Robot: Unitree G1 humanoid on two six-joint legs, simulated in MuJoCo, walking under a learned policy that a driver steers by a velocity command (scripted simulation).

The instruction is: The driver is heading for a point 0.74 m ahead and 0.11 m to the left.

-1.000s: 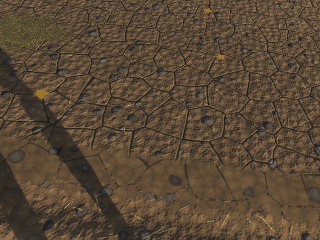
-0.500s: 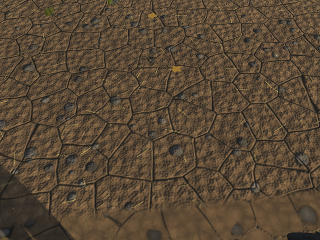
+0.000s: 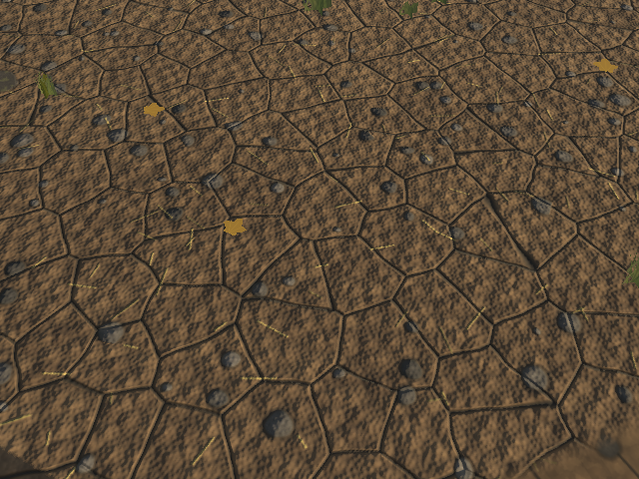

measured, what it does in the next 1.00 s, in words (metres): walks ahead, turning left: right foot, then left foot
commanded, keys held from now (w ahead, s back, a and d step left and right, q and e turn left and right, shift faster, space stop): w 0.20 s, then w+q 0.76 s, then no key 0.04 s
